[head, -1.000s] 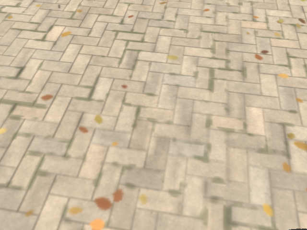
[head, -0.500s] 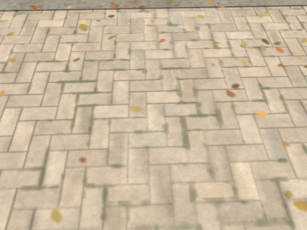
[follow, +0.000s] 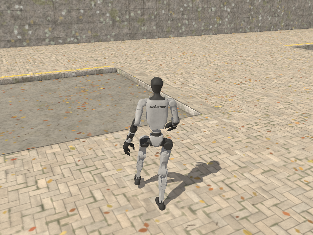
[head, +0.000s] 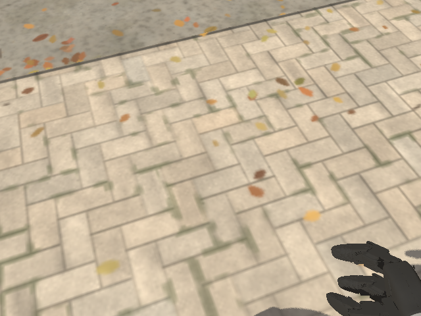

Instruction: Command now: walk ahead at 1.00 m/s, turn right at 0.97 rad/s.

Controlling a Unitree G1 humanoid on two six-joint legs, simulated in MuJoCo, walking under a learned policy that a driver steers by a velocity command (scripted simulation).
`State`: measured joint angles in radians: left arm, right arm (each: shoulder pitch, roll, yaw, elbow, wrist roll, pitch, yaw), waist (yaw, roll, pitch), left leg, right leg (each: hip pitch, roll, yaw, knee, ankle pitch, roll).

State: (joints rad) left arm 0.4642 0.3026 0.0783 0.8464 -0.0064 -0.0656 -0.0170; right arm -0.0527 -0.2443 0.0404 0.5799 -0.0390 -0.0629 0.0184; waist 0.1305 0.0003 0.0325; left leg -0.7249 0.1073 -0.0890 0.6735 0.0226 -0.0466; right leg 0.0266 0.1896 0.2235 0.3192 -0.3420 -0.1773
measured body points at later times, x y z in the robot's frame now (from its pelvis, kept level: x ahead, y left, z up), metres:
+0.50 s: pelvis +0.43 -0.01 -0.02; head +0.46 -0.03 +0.43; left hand +0.79 +0.04 -0.05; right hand +0.23 -0.21 -0.15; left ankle +0.27 +0.18 -0.73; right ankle +0.57 -0.15 -0.69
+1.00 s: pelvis +0.84 -0.26 -0.03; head +0.87 -0.29 +0.42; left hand +1.00 -0.01 -0.15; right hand +0.86 -0.58 -0.10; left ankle +1.04 -0.30 -0.74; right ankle +0.60 -0.13 -0.72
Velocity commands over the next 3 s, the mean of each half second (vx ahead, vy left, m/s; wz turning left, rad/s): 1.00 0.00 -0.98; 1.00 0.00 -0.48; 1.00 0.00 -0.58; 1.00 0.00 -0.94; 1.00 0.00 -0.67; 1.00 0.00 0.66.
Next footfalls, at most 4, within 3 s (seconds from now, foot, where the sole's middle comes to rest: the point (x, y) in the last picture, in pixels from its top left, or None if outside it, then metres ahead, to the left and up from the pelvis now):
0.10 left None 0.31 0.17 -0.77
0.56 right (297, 270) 0.62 -0.15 -0.77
1.00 left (340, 165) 1.07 -0.32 -0.77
1.48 right None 1.24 -0.76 -0.77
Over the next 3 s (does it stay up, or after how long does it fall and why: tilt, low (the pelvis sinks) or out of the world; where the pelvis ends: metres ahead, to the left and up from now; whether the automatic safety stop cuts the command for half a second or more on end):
stays up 1.26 -1.95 0.00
